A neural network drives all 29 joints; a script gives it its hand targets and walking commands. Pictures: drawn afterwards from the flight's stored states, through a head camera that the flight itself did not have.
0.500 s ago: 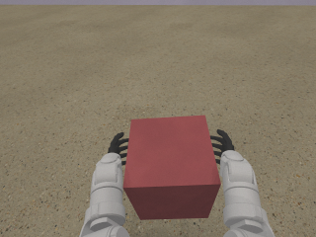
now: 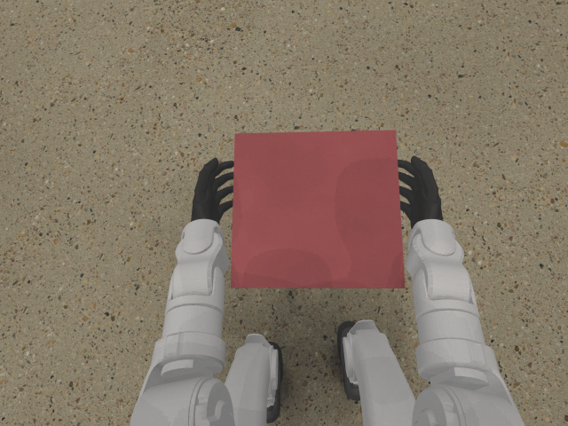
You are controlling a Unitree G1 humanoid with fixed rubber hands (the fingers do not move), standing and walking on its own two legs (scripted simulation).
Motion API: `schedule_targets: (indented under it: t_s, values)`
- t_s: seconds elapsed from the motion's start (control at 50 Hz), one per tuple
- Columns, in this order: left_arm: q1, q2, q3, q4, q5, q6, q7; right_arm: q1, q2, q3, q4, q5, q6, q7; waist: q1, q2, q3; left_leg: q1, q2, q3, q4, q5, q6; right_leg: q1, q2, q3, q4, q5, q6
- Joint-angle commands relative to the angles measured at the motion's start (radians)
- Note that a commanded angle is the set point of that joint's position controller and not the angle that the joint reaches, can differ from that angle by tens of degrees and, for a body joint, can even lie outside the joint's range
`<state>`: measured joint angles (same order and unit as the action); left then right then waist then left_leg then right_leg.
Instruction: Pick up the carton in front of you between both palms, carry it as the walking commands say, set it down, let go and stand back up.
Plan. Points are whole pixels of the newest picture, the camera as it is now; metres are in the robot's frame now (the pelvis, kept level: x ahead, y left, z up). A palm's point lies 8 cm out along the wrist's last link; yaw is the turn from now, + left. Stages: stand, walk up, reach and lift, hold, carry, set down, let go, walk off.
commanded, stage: set down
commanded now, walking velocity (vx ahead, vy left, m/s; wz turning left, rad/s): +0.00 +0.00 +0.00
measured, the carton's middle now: (312, 221) +0.41 -0.03 -0.15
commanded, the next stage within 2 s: none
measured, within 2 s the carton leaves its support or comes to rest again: rests again in 1.98 s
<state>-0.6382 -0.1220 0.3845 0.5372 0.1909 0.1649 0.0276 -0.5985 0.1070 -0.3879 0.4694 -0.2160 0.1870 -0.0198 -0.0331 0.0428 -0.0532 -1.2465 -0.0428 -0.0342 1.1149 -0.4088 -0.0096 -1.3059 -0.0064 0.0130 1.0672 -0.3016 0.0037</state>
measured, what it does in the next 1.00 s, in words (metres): lowers itself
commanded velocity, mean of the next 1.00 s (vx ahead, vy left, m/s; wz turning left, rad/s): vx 0.00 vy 0.00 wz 0.00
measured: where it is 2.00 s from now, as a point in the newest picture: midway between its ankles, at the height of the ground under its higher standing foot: (311, 385)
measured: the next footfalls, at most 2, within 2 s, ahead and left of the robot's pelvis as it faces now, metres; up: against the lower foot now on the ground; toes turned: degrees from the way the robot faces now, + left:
none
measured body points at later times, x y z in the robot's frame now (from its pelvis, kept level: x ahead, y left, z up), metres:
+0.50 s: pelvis -0.02 +0.00 -0.13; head +0.24 -0.03 +0.23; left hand +0.46 +0.10 -0.22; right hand +0.44 -0.20 -0.23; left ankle +0.05 +0.12 -0.64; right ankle +0.09 -0.12 -0.64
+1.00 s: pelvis -0.04 +0.00 -0.24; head +0.29 -0.04 +0.06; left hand +0.50 +0.08 -0.38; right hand +0.46 -0.23 -0.38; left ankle +0.05 +0.12 -0.64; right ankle +0.09 -0.12 -0.64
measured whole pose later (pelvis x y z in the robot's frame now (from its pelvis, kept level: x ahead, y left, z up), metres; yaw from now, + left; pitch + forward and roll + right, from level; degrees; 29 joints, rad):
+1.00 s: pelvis -0.04 +0.00 -0.24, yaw +3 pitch +46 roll +3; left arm -1.23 0.05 0.38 0.81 0.13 0.23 0.13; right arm -1.16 -0.11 -0.45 0.71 -0.16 0.28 -0.04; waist -0.09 0.07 0.04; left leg -2.19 -0.08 -0.01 1.98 -0.59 -0.04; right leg -2.28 0.00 0.04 1.93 -0.44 0.01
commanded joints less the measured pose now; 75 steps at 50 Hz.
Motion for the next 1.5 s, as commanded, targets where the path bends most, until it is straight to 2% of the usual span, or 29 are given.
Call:
schedule_targets:
  t_s: [0.0,0.08,0.18,0.44,0.58,0.78,0.94,1.1,1.18,1.22,1.3,1.48]
  values:
    - [-0.526,-0.931,-0.580,0.037,-0.069,0.023,-0.193,-0.544,0.840,0.567,0.040,0.070,0.015,0.228,-0.040,-0.002,-0.921,0.180,-0.125,-0.006,-0.063,0.219,-0.023,0.536,0.146,-0.008,0.043,0.283,0.004]
    - [-0.579,-0.944,-0.502,0.106,-0.041,0.079,-0.196,-0.600,0.827,0.476,0.118,0.040,0.069,0.270,-0.050,0.011,-0.837,0.076,-0.124,-0.002,-0.014,0.109,-0.021,0.345,0.146,-0.026,0.093,0.146,-0.005]
    - [-0.646,-0.926,-0.436,0.150,-0.024,0.087,-0.180,-0.663,0.806,0.404,0.175,0.024,0.085,0.285,-0.054,0.006,-0.865,-0.021,-0.135,0.007,0.074,0.112,-0.024,0.196,0.148,-0.039,0.183,0.135,-0.003]
    - [-0.851,-0.854,-0.488,0.128,-0.107,0.061,-0.125,-0.836,0.776,0.444,0.164,0.105,0.080,0.236,-0.076,-0.022,-1.084,-0.266,-0.167,0.061,0.339,0.072,-0.028,0.084,0.150,-0.048,0.421,0.163,0.025]
    - [-0.945,-0.815,-0.487,0.148,-0.135,0.068,-0.124,-0.922,0.751,0.447,0.157,0.129,0.093,0.216,-0.088,-0.031,-1.111,-0.395,-0.176,0.085,0.450,0.033,-0.021,0.054,0.144,-0.048,0.511,0.157,0.036]
    - [-1.065,-0.747,-0.426,0.225,-0.129,0.061,-0.126,-1.048,0.682,0.410,0.196,0.136,0.086,0.209,-0.098,-0.030,-1.063,-0.559,-0.173,0.105,0.587,-0.015,-0.009,-0.049,0.130,-0.052,0.629,0.133,0.043]
    - [-1.159,-0.700,-0.433,0.260,-0.157,0.048,-0.120,-1.147,0.614,0.410,0.220,0.169,0.068,0.224,-0.115,-0.026,-1.040,-0.594,-0.163,0.109,0.694,-0.015,-0.006,-0.128,0.113,-0.068,0.738,0.132,0.048]
    - [-1.264,-0.661,-0.504,0.252,-0.235,0.026,-0.101,-1.241,0.539,0.435,0.223,0.230,0.041,0.237,-0.148,0.002,-1.041,-0.559,-0.153,0.106,0.801,0.023,-0.010,-0.185,0.092,-0.081,0.848,0.164,0.042]
    - [-1.326,-0.658,-0.556,0.177,-0.274,0.006,-0.088,-1.246,0.598,0.475,0.211,0.303,0.035,0.248,-0.136,0.018,-1.123,-0.509,-0.153,0.107,0.840,0.096,-0.007,-0.152,0.091,-0.076,0.897,0.258,0.039]
    - [-1.321,-0.655,-0.560,0.180,-0.270,0.007,-0.087,-1.250,0.616,0.484,0.214,0.321,0.044,0.260,-0.129,0.023,-1.106,-0.492,-0.151,0.103,0.851,0.104,0.000,-0.197,0.093,-0.078,0.909,0.253,0.039]
    - [-1.285,-0.666,-0.538,0.216,-0.241,0.008,-0.091,-1.216,0.613,0.462,0.263,0.314,0.048,0.276,-0.118,0.052,-0.989,-0.548,-0.149,0.104,0.866,0.091,0.003,-0.278,0.097,-0.071,0.920,0.230,0.034]
    - [-1.291,-0.629,-0.496,0.284,-0.248,-0.012,-0.099,-1.202,0.548,0.374,0.351,0.277,0.020,0.267,-0.146,0.068,-0.839,-0.633,-0.149,0.093,0.879,0.034,0.002,-0.351,0.089,-0.067,0.934,0.169,0.019]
